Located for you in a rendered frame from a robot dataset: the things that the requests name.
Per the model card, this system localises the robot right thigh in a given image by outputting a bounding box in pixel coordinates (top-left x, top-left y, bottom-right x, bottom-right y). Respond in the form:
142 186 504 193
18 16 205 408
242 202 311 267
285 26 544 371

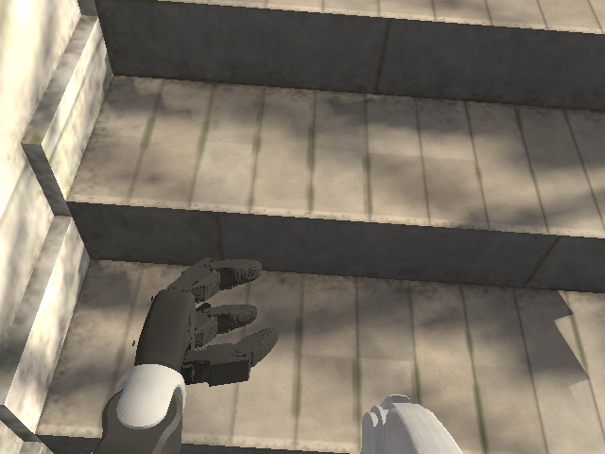
362 403 463 454

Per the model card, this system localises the robot left forearm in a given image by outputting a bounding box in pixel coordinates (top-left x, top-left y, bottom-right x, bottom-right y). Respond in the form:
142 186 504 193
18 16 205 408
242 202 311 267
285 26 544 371
91 364 186 454

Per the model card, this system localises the left robot hand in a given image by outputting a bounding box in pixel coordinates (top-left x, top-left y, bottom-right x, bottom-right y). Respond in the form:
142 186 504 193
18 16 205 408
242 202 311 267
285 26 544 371
132 257 279 387

